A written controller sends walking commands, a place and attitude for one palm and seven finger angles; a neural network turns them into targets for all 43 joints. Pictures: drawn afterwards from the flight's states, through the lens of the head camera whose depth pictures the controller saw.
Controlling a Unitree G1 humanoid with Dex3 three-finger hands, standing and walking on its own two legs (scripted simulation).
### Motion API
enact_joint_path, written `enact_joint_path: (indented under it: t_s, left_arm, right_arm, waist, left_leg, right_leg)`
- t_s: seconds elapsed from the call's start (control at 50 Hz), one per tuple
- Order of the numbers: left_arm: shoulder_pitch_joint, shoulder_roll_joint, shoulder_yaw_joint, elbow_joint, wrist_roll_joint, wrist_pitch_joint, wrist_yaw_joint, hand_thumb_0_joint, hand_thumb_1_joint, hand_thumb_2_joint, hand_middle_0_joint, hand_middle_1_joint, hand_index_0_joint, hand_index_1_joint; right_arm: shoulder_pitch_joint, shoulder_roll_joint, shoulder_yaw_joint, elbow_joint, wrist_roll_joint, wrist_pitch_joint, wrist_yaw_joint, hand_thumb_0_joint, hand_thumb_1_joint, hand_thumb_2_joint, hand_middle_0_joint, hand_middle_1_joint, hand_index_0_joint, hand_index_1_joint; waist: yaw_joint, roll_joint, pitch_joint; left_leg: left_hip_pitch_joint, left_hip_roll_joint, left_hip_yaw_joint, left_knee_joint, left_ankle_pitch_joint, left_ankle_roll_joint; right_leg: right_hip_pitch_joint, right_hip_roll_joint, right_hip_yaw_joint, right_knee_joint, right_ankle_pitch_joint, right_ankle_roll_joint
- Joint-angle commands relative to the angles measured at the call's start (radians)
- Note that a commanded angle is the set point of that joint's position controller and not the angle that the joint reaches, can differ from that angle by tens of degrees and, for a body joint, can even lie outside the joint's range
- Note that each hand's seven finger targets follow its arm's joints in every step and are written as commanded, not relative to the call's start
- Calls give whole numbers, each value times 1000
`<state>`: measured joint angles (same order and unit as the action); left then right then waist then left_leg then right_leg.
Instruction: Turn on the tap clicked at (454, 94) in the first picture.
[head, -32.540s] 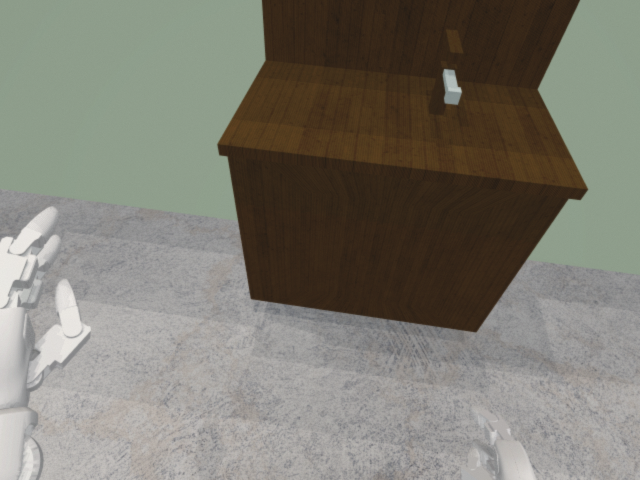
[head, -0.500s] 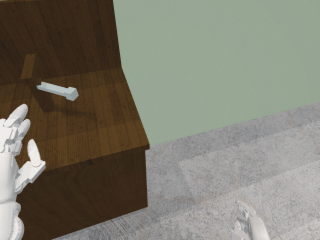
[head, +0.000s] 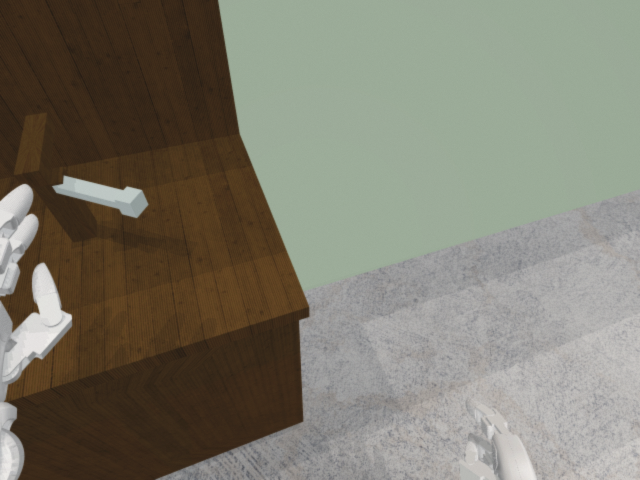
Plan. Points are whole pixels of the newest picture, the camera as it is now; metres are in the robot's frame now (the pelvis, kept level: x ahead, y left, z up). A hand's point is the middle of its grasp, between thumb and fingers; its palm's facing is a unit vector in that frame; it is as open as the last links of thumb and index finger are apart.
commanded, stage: come to a stop and stand still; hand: left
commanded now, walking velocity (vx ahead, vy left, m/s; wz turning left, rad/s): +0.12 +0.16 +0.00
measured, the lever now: (131, 202) +0.44 +0.29 +0.09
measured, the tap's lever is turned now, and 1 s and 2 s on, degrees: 53 53 53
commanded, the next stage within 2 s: look again from close up in 1.16 s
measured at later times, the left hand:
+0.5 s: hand (22, 251) +0.29 +0.31 +0.18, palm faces +0.41 -0.84 -0.36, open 7.4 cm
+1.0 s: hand out of the picture +0.28 +0.33 +0.17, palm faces +0.39 -0.87 -0.31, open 7.4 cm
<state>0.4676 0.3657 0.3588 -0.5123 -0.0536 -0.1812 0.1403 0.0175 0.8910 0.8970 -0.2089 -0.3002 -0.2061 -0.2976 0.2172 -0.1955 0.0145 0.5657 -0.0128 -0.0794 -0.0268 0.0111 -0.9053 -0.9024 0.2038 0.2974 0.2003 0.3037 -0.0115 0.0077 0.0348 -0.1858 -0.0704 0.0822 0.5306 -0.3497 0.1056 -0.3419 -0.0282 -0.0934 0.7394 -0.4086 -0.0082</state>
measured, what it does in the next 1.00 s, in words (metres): steps to the left: right foot, then left foot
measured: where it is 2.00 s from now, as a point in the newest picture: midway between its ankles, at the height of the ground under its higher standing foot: outside the picture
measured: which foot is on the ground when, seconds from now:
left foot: down 0.00-0.06, up 0.08-0.32, down 0.34-1.00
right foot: up 0.00-0.04, down 0.06-1.00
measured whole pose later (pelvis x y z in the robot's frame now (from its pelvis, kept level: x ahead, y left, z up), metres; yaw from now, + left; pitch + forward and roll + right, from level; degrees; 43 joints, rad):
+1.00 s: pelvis +0.07 +0.09 +0.01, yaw +1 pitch -1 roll -2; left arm 0.44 0.34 0.30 -0.52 -0.06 -0.08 0.14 0.02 0.89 0.90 -0.21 -0.30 -0.21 -0.30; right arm 0.18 -0.20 0.01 0.57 0.01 -0.07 -0.07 0.01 -0.91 -0.90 0.20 0.30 0.20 0.30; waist 0.00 -0.01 0.03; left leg -0.25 0.06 -0.01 0.41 -0.14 -0.02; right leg -0.07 0.00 -0.01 0.30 -0.20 0.03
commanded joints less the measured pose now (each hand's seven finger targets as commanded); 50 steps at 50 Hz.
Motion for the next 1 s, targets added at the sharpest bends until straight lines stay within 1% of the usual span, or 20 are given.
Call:
enact_joint_path:
  t_s: [0.0,0.02,0.04,0.06,0.1,0.14,0.2,0.22,0.26,0.28,0.32,0.34,0.36,0.4,0.42,0.46,0.54,0.64,0.78,0.98]
  left_arm:
    - [42,173,140,-192,-11,-73,23,0,900,900,-200,-300,-200,-300]
    - [54,183,152,-174,-7,-74,24,0,900,900,-200,-300,-200,-300]
    - [71,196,160,-146,-14,-73,25,0,900,900,-200,-300,-200,-300]
    - [41,197,175,-150,-28,-93,20,0,900,900,-200,-300,-200,-300]
    - [20,193,174,-166,-20,-105,15,0,900,900,-200,-300,-200,-300]
    - [-15,194,169,-170,-2,-111,9,0,900,900,-200,-300,-200,-300]
    - [-132,156,110,-163,10,-105,20,0,900,900,-200,-300,-200,-300]
    - [-150,145,92,-167,9,-92,22,0,900,900,-200,-300,-200,-300]
    - [-168,142,70,-199,3,-69,30,0,900,900,-200,-300,-200,-300]
    - [-162,138,62,-227,2,-61,27,0,900,900,-200,-300,-200,-300]
    - [-159,150,79,-296,-1,-51,27,0,900,900,-200,-300,-200,-300]
    - [-152,174,104,-279,-7,-48,24,0,900,900,-200,-300,-200,-300]
    - [-143,143,94,-255,-11,-43,19,0,900,900,-200,-300,-200,-300]
    - [-141,190,146,-305,-10,-39,16,0,900,900,-200,-300,-200,-300]
    - [-123,195,152,-338,-7,-46,17,0,900,900,-200,-300,-200,-300]
    - [-60,202,166,-384,-9,-51,14,0,900,900,-200,-300,-200,-300]
    - [94,157,147,-319,-30,-10,7,0,900,900,-200,-300,-200,-300]
    - [0,164,135,-233,-34,36,8,0,900,900,-200,-300,-200,-300]
    - [-184,117,28,-179,-12,45,11,0,900,900,-200,-300,-200,-300]
    - [-37,164,104,-250,-12,16,29,0,900,900,-200,-300,-200,-300]
  right_arm:
    - [-120,-145,-54,-147,1,-43,-11,0,-900,-900,200,300,200,300]
    - [-123,-144,-58,-145,4,-34,-10,0,-900,-900,200,300,200,300]
    - [-107,-132,-65,-145,8,-26,-5,0,-900,-900,200,300,200,300]
    - [-113,-161,-76,-143,3,-27,1,0,-900,-900,200,300,200,300]
    - [-102,-161,-87,-126,16,-10,13,0,-900,-900,200,300,200,300]
    - [-120,-138,-56,-115,15,16,17,0,-900,-900,200,300,200,300]
    - [-145,-89,-29,-101,16,-3,-15,0,-900,-900,200,300,200,300]
    - [-153,-88,-34,-95,14,-19,-26,0,-900,-900,200,300,200,300]
    - [-151,-90,-47,-86,9,-42,-48,0,-900,-900,200,300,200,300]
    - [-148,-95,-55,-97,11,-49,-55,0,-900,-900,200,300,200,300]
    - [-154,-122,-64,-132,23,-56,-63,0,-900,-900,200,300,200,300]
    - [-150,-116,-62,-140,27,-56,-65,0,-900,-900,200,300,200,300]
    - [-144,-115,-64,-141,31,-60,-56,0,-900,-900,200,300,200,300]
    - [-164,-97,-57,-129,15,-75,-39,0,-900,-900,200,300,200,300]
    - [-163,-90,-54,-133,14,-86,-28,0,-900,-900,200,300,200,300]
    - [-150,-90,-54,-141,13,-101,-13,0,-900,-900,200,300,200,300]
    - [-104,-85,-63,-131,22,-78,-6,0,-900,-900,200,300,200,300]
    - [-151,-98,-52,-120,21,-49,-44,0,-900,-900,200,300,200,300]
    - [-165,-103,-38,-118,28,-40,-59,0,-900,-900,200,300,200,300]
    - [-152,-113,-50,-146,27,-31,-52,0,-900,-900,200,300,200,300]
  waist:
    - [32,102,-166]
    - [45,7,-211]
    - [44,-200,-267]
    - [29,-193,-218]
    - [21,-114,-68]
    - [17,-66,-43]
    - [11,-135,-48]
    - [18,-162,-46]
    - [13,-89,-54]
    - [16,-23,-62]
    - [32,154,-90]
    - [31,157,-71]
    - [34,140,-50]
    - [30,319,-71]
    - [37,337,-108]
    - [41,302,-188]
    - [22,-70,-292]
    - [15,54,-219]
    - [12,51,-73]
    - [28,134,-132]
  left_leg:
    - [-86,183,-149,14,523,-50]
    - [-277,154,-120,205,443,-62]
    - [-448,55,-60,509,265,-89]
    - [-536,40,-110,715,-111,-95]
    - [-534,140,-253,769,-131,-109]
    - [-440,194,-261,641,-135,-109]
    - [-153,145,-65,308,39,-112]
    - [-87,109,-7,225,97,-115]
    - [51,70,32,66,236,-128]
    - [86,83,-13,0,292,-125]
    - [73,233,-222,-121,451,-64]
    - [34,290,-303,-204,422,-37]
    - [-22,283,-306,-220,436,-27]
    - [-33,298,-288,-224,474,-16]
    - [-8,292,-242,-182,489,-24]
    - [-9,255,-165,-97,479,-59]
    - [15,142,-67,42,437,-129]
    - [99,169,-72,-85,485,-118]
    - [23,111,-71,-187,144,-119]
    - [3,103,-98,-219,194,-121]
  right_leg:
    - [284,2,-47,-281,226,-25]
    - [506,-85,63,-290,339,-74]
    - [621,-306,376,-312,441,-190]
    - [523,-462,605,-387,443,-266]
    - [291,-455,555,-435,273,-250]
    - [183,-368,344,-387,416,-184]
    - [67,-204,75,-389,453,-107]
    - [75,-168,49,-383,426,-92]
    - [60,-120,7,-308,342,-53]
    - [74,-91,5,-232,327,-29]
    - [59,17,3,-92,132,27]
    - [51,43,23,-20,-39,32]
    - [49,69,37,-3,-65,31]
    - [72,45,56,-39,-25,30]
    - [107,42,65,-131,33,22]
    - [206,46,67,-296,211,15]
    - [275,-25,161,-347,607,-23]
    - [169,41,83,-373,456,36]
    - [156,44,93,-502,249,24]
    - [270,50,86,-473,310,11]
